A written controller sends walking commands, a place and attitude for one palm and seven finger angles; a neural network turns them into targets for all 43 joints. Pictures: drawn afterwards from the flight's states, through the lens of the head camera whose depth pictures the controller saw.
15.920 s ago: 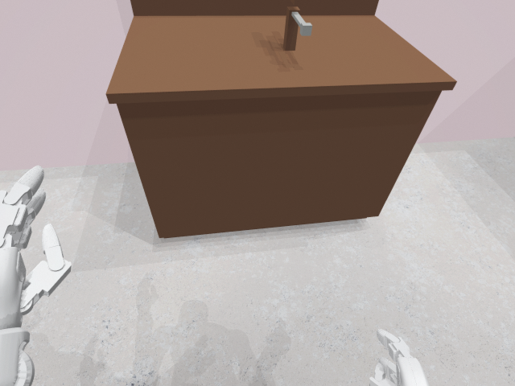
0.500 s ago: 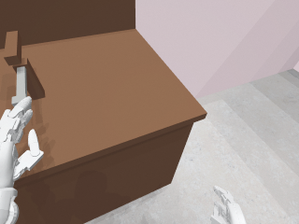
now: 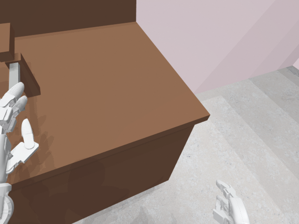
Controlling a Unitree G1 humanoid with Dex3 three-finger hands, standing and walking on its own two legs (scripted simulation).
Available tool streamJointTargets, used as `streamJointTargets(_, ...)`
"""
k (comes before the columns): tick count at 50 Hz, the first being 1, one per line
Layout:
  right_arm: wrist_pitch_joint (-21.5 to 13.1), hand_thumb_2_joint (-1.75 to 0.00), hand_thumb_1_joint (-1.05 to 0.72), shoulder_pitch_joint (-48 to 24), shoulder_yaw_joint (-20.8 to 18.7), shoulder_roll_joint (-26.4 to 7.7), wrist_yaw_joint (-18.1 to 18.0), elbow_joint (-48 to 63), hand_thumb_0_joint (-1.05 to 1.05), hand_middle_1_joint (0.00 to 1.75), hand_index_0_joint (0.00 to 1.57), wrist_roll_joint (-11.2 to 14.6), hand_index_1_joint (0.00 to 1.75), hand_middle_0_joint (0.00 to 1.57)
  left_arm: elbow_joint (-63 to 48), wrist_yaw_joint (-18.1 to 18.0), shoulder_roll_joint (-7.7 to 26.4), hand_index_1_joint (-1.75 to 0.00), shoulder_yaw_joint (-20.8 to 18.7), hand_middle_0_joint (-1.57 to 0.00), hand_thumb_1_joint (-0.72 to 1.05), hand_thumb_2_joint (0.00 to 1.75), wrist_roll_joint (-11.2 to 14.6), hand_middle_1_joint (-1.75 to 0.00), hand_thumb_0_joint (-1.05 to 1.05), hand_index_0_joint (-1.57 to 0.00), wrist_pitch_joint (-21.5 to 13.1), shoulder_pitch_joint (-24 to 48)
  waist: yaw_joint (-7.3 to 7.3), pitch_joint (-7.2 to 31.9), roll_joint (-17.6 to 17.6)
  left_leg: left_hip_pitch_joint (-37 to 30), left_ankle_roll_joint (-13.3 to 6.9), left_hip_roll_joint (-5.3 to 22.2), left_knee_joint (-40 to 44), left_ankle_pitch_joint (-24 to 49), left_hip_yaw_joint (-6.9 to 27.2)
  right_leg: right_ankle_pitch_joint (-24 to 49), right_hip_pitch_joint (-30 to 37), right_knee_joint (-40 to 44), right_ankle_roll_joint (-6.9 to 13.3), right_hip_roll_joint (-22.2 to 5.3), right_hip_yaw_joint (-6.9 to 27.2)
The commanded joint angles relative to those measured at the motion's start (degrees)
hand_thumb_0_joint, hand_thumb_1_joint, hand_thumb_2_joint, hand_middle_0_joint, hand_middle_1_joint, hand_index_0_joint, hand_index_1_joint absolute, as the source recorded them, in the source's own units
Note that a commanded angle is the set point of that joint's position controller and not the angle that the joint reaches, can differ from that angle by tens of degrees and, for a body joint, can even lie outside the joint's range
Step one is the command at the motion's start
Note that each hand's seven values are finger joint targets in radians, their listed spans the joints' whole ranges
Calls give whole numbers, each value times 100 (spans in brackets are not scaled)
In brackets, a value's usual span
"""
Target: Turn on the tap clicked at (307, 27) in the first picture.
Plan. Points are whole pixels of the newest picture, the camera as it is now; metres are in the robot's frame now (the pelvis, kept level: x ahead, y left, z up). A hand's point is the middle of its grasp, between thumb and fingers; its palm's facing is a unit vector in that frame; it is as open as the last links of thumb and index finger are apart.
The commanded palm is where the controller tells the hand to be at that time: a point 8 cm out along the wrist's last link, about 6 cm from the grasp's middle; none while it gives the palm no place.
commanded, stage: look again from close up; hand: left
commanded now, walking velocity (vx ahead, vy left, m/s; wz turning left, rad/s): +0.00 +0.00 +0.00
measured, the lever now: (14, 104) +0.31 +0.33 +0.16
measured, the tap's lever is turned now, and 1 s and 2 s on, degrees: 0 0 0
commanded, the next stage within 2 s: turn the palm inward beside the body in 0.28 s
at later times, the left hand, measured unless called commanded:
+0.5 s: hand (2, 121) +0.24 +0.29 +0.20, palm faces +0.45 -0.80 -0.40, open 7.4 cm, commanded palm +0.16 +0.28 +0.18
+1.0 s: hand (38, 153) +0.20 +0.22 +0.17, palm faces +0.54 -0.78 -0.32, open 7.4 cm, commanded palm +0.14 +0.26 +0.19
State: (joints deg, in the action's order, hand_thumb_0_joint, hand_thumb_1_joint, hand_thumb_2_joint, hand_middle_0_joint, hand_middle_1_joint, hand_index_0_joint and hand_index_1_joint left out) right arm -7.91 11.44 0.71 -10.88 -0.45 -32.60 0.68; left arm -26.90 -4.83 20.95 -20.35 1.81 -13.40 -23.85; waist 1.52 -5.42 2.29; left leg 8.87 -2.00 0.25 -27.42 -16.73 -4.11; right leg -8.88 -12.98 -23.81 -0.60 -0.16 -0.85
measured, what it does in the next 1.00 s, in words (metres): shifts its weight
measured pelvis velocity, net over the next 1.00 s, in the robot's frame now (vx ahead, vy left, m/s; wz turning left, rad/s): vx -0.01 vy -0.06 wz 0.10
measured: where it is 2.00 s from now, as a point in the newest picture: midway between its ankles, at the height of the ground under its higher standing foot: outside the picture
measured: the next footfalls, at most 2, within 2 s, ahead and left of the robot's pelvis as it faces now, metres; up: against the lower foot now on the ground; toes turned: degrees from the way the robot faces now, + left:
none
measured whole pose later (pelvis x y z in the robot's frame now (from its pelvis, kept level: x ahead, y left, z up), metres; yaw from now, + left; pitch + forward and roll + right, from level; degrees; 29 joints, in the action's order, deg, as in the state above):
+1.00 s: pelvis -0.01 -0.06 -0.02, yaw +6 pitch -2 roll +0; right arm -7.4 7.9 1.1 -14.8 -3.1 -37.7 2.2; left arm -20.6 -5.7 21.2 -18.8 6.1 5.0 -12.0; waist 4.7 0.8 -3.4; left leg 15.9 1.6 1.8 -37.7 -20.1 3.0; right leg -16.2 -18.6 -36.1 3.3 1.8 -5.9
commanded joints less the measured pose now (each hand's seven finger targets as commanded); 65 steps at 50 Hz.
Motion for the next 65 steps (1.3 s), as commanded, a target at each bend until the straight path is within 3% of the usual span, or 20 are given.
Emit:
streamJointTargets(1,-266,-90,-90,-385,-335,-761,-84,887,0,30,20,1,30,20,-1042,-196,835,-30,-664,-20,90,90,67,-30,0,-20,-263,290,12,1023,-319,312,147,371,569,1177,363,1179,929,78,162,-270,293)
streamJointTargets(4,-251,-90,-90,-447,-328,-766,-95,856,0,30,20,6,30,20,-1160,-207,930,-30,-734,-20,90,90,50,-30,0,-20,-253,390,8,935,-587,331,153,357,665,1024,357,990,840,82,168,-243,311)
streamJointTargets(18,-207,-90,-90,-390,-346,-763,-85,890,0,30,20,20,30,20,-1135,-203,885,-30,-700,-20,90,90,49,-30,0,-20,-270,321,19,837,-542,579,133,416,763,822,415,895,1010,-8,142,-216,193)
streamJointTargets(19,-181,-90,-90,556,573,-953,-469,1295,0,30,20,138,30,20,-2774,-319,5276,-30,-2273,-20,90,90,-122,-30,0,-20,-1112,5562,-406,993,-2228,1228,90,510,654,1050,821,-919,932,-1141,-180,68,-61)
streamJointTargets(20,-232,-90,-90,-32,-325,-850,-297,480,0,30,20,-485,30,20,414,78,2552,-30,-2000,-20,90,90,-567,-30,0,-20,-33,3127,519,2089,-2148,-441,693,307,417,3187,804,-151,557,-924,335,103,-66)
streamJointTargets(21,-329,-90,-90,-139,-190,-926,103,644,0,30,20,-409,30,20,523,269,1555,-30,-719,-20,90,90,-13,-30,0,-20,219,2340,139,1340,-1314,58,956,123,327,4365,736,215,42,-559,334,285,-462)
streamJointTargets(22,-219,-90,-90,62,-425,-1178,163,365,0,30,20,-317,30,20,-32,404,1635,-30,-1220,-20,90,90,149,-30,0,-20,376,2270,167,2438,-1413,-889,949,283,-46,5113,523,899,107,-690,280,369,-373)
streamJointTargets(24,-283,-90,-90,-270,-342,-1129,116,472,0,30,20,-134,30,20,466,892,900,-30,-859,-20,90,90,980,-30,0,-20,1004,1425,379,2129,-1411,-905,872,229,-1,4706,445,840,103,-505,266,226,-296)
streamJointTargets(25,-314,-90,-90,-439,-307,-1209,176,490,0,30,20,-107,30,20,61,1060,618,-30,-415,-20,90,90,1107,-30,0,-20,1168,1434,398,1923,-794,-564,753,224,65,4087,464,1048,190,-444,242,150,-432)
streamJointTargets(27,-261,-90,-90,-797,-226,-1262,139,611,0,30,20,47,30,20,260,1120,467,-30,38,-20,90,90,956,-30,0,-20,1485,1179,266,995,14,284,377,136,241,2163,472,645,-54,-411,183,140,-545)
streamJointTargets(29,-171,-90,-90,-1103,-135,-1198,110,771,0,30,20,163,30,20,83,856,866,-30,-205,-20,90,90,594,-30,0,-20,1494,993,255,532,10,703,191,77,447,837,424,-72,-171,-421,203,161,-479)
streamJointTargets(33,-208,-90,-90,-991,-190,-994,-24,845,0,30,20,-92,30,20,-1042,92,1585,-30,-859,-20,90,90,324,-30,0,-20,715,1936,229,1218,-131,773,93,-38,253,64,479,-881,-234,-499,154,54,-257)
streamJointTargets(34,-193,-90,-90,-1050,-129,-964,-37,794,0,30,20,-31,30,20,-912,-60,1762,-30,-1077,-20,90,90,305,-30,0,-20,680,1902,297,1282,-340,801,108,-42,282,-246,432,-1142,-229,-494,165,63,-183)
streamJointTargets(36,-205,-90,-90,-939,-156,-912,-100,622,0,30,20,-13,30,20,-205,-121,1251,-30,-843,-20,90,90,476,-30,0,-20,786,1758,216,944,-187,998,99,-71,122,-450,412,-1373,-322,-345,145,-22,-97)
streamJointTargets(39,-126,-90,-90,-1058,-118,-939,-208,512,0,30,20,116,30,20,-96,-143,1580,-30,-935,-20,90,90,530,-30,0,-20,1138,2285,213,894,-693,1108,102,-134,-66,-810,301,-1894,-255,-50,142,-179,205)
streamJointTargets(46,-260,-90,-90,-1283,-135,-809,-311,501,0,30,20,122,30,20,-760,-138,1322,-30,-197,-20,90,90,367,-30,0,-20,1412,2594,167,1030,-440,1260,181,-6,-698,-531,362,-2726,-99,363,39,-662,1078)
streamJointTargets(52,-347,-90,-90,-1272,-198,-835,-365,425,0,30,20,131,30,20,-846,-275,1453,-30,-796,-20,90,90,675,-30,0,-20,1458,1848,346,1270,136,1394,205,115,-689,-191,539,-1902,245,201,-126,-794,1094)
streamJointTargets(54,-285,-90,-90,-1336,-176,-830,-372,359,0,30,20,180,30,20,-694,-366,1506,-30,-1067,-20,90,90,744,-30,0,-20,1689,1489,438,1295,-32,1325,201,111,-636,14,503,-1424,360,102,-127,-747,951)
streamJointTargets(60,-375,-90,-90,-842,-181,-886,-343,553,0,30,20,149,30,20,-1541,-293,993,-30,-806,-20,90,90,867,-30,0,-20,1917,787,374,1991,-284,632,56,4,-545,1821,323,1772,585,-785,-18,-325,-57)
streamJointTargets(65,-636,-90,-90,-689,-155,-886,-391,550,0,30,20,157,30,20,-1946,-132,817,-30,-513,-20,90,90,884,-30,0,-20,1686,1097,312,1640,-440,369,65,13,-471,2148,415,1401,141,-841,99,-161,-299)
